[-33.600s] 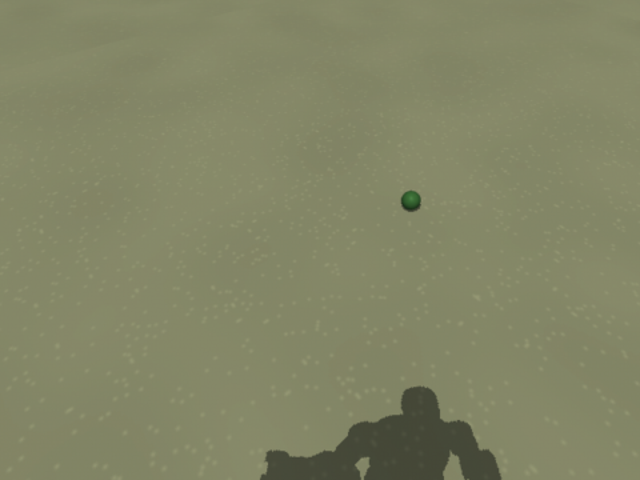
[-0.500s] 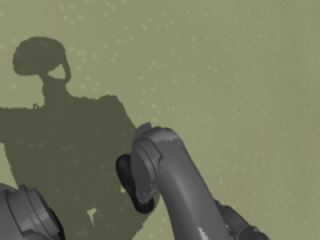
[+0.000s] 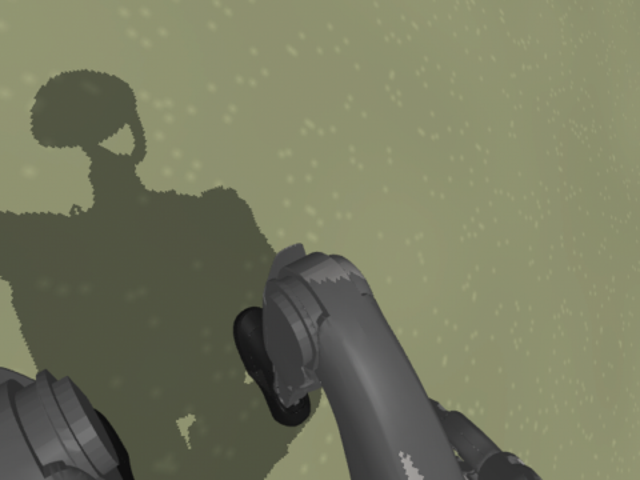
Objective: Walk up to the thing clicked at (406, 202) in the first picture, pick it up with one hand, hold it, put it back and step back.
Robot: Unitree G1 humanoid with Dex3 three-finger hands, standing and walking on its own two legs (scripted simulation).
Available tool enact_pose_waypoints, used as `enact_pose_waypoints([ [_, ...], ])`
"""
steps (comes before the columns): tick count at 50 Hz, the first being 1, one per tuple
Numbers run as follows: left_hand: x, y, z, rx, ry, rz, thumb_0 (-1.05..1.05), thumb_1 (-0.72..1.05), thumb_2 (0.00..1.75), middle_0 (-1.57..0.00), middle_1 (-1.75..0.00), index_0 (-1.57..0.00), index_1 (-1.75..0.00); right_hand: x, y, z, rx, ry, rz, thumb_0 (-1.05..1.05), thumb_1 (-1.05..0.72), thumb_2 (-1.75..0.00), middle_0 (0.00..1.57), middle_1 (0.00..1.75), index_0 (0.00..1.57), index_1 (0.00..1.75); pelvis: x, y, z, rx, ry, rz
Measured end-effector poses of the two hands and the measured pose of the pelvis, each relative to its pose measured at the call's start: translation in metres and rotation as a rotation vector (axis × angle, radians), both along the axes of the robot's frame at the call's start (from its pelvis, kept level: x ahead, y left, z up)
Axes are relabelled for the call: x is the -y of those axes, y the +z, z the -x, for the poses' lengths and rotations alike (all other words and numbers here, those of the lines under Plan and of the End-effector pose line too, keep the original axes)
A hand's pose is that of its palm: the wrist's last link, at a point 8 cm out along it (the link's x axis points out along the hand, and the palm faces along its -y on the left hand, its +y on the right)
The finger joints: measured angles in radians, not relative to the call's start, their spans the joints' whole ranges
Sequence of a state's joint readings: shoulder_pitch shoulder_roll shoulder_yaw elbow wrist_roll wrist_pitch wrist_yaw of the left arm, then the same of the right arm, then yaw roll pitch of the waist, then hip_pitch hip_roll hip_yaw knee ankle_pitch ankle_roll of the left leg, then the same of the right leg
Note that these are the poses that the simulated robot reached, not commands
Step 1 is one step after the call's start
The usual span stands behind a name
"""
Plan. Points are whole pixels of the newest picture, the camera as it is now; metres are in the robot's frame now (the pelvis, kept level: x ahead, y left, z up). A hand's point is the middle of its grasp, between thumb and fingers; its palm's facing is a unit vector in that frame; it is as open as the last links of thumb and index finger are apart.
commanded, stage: rest palm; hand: left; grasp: from above
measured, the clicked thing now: out of the picture +0.50 +0.39 -0.27
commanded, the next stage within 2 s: go down in 0.32 s
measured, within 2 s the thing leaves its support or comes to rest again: neither
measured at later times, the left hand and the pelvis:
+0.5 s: hand out of the picture +0.48 +0.38 -0.23, palm faces -0.41 -0.16 -0.90, open 13.6 cm; pelvis +0.00 +0.00 +0.00, yaw +0 degrees
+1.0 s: hand out of the picture +0.49 +0.42 -0.11, palm faces -0.37 -0.12 -0.92, open 13.9 cm; pelvis +0.00 +0.00 +0.02, yaw +3 degrees
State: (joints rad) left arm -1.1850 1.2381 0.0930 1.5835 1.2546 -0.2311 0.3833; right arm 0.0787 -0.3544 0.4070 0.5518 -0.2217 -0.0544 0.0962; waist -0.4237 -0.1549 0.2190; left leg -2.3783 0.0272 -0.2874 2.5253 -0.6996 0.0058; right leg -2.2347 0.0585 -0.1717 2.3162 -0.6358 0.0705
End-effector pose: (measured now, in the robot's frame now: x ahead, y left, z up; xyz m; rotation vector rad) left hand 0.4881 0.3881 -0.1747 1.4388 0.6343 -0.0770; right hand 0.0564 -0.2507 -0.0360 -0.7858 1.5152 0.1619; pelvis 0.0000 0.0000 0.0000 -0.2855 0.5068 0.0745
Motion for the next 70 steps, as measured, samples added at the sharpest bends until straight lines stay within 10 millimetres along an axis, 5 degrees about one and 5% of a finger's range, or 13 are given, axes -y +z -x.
enact_pose_waypoints([
  [24,0.003,-0.001,-0.001,0.005,-0.008,0.007,0.0,-0.44,0.99,-0.09,-1.09,-0.1,-1.07,0.001,0.003,0.0,0.001,0.0,0.011,0.0,-0.9,-0.9,0.2,0.3,0.2,0.3,0.0,0.001,0.0,0.001,-0.001,0.002],
  [32,-0.003,0.015,-0.007,0.03,0.002,-0.006,0.0,-0.49,0.98,-0.08,-1.11,-0.09,-1.09,0.002,0.003,0.003,0.006,-0.016,0.009,0.0,-0.91,-0.9,0.2,0.3,0.2,0.3,0.0,0.001,0.0,-0.004,0.001,-0.001],
  [45,-0.028,0.083,-0.008,0.043,-0.001,-0.041,0.0,-0.52,0.98,-0.07,-1.11,-0.08,-1.09,0.007,0.005,-0.011,0.038,-0.076,-0.002,0.0,-0.92,-0.9,0.2,0.3,0.2,0.3,-0.001,0.013,0.001,-0.049,0.024,-0.005],
  [59,-0.043,0.2,0.019,0.044,-0.008,-0.019,0.0,-0.49,0.96,-0.07,-1.11,-0.09,-1.08,0.006,0.024,-0.054,0.16,-0.113,-0.028,0.0,-0.92,-0.9,0.2,0.3,0.2,0.3,0.0,0.056,0.009,-0.099,0.073,-0.046],
  [70,-0.044,0.265,0.025,0.032,-0.018,-0.008,0.0,-0.49,0.96,-0.07,-1.11,-0.09,-1.08,0.0,0.052,-0.042,0.171,-0.183,-0.037,0.0,-0.91,-0.9,0.2,0.3,0.2,0.3,-0.002,0.096,0.011,-0.126,0.09,-0.069],
])
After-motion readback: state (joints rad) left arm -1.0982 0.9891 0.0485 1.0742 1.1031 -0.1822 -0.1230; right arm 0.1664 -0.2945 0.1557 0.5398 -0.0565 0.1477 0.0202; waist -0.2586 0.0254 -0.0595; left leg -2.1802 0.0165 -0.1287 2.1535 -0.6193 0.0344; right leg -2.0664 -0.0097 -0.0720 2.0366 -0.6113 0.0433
